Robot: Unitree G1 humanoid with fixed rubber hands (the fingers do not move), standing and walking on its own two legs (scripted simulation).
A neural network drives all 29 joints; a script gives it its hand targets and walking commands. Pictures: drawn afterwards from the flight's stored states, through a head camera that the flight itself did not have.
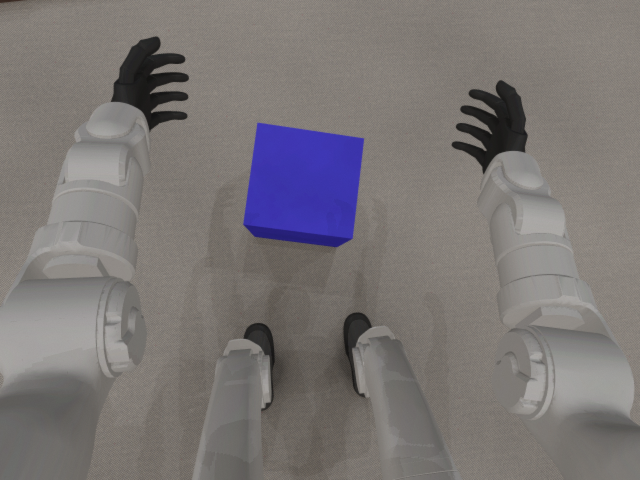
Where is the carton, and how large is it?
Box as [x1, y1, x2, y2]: [243, 123, 363, 246]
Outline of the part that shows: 257,123 243,224 255,236 330,246 337,246 352,238 363,138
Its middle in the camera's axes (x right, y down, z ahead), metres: -0.04 -0.11 +0.87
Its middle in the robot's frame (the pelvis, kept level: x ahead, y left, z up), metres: +0.52 -0.02 -0.53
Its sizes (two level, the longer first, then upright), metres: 0.210 0.200 0.250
